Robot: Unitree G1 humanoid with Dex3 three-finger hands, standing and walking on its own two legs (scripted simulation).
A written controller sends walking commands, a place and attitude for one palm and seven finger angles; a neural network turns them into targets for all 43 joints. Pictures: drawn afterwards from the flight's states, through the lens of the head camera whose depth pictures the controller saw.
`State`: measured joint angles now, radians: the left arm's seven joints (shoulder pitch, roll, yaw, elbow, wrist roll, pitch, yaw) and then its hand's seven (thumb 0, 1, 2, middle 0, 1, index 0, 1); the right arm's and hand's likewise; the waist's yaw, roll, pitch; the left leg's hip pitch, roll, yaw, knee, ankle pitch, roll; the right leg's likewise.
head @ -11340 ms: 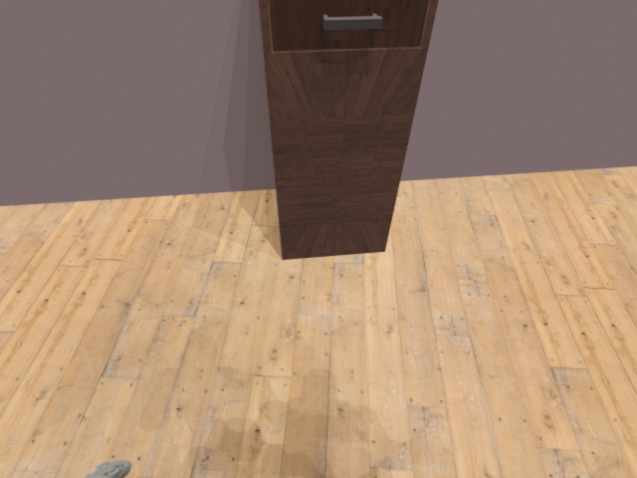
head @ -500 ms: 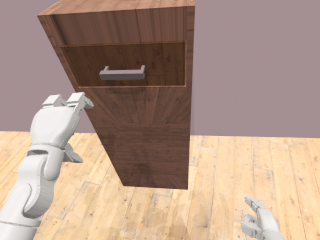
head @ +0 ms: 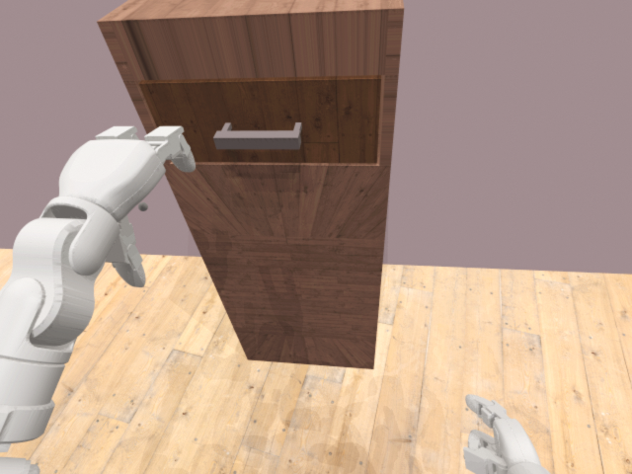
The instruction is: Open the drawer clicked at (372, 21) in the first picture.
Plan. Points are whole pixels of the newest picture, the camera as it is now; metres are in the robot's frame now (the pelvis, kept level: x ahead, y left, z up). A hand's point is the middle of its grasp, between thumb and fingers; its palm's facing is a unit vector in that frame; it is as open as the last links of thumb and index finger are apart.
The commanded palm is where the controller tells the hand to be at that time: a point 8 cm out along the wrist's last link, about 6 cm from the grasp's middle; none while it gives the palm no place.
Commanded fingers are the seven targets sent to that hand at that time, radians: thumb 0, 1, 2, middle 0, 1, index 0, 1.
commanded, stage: raise the hand with hooked fingers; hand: left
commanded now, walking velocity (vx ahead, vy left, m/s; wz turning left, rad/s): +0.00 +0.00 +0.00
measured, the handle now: (260, 133) +0.58 +0.19 +0.14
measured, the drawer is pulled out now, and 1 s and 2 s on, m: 0.00 0.00 0.00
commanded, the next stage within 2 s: move the hooked fingers above the handle in 0.28 s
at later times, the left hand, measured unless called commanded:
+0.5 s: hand (181, 228) +0.31 +0.20 +0.19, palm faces +0.06 -0.01 -1.00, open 13.8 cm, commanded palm +0.29 +0.21 +0.27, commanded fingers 0.00 -0.50 0.30 -0.30 -1.20 -0.30 -1.20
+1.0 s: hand (224, 170) +0.40 +0.18 +0.20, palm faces +0.11 -0.04 -0.99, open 13.8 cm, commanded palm +0.38 +0.20 +0.27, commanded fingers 0.00 -0.50 0.30 -0.30 -1.20 -0.30 -1.20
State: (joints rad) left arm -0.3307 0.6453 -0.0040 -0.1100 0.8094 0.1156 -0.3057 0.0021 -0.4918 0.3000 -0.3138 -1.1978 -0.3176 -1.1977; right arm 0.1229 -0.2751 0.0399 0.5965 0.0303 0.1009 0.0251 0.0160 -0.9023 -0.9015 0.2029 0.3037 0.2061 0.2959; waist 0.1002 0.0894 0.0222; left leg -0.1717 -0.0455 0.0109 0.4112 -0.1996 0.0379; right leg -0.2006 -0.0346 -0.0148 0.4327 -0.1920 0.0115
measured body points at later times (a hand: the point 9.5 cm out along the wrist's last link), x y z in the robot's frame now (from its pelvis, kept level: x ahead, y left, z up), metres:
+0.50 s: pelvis -0.01 -0.03 +0.00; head -0.01 -0.08 +0.44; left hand +0.30 +0.20 +0.24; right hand +0.22 -0.23 -0.10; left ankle +0.02 +0.09 -0.74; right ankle +0.03 -0.13 -0.74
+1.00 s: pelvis +0.02 -0.02 +0.00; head +0.04 -0.06 +0.45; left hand +0.39 +0.18 +0.25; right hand +0.19 -0.26 -0.12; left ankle +0.02 +0.09 -0.74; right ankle +0.03 -0.13 -0.74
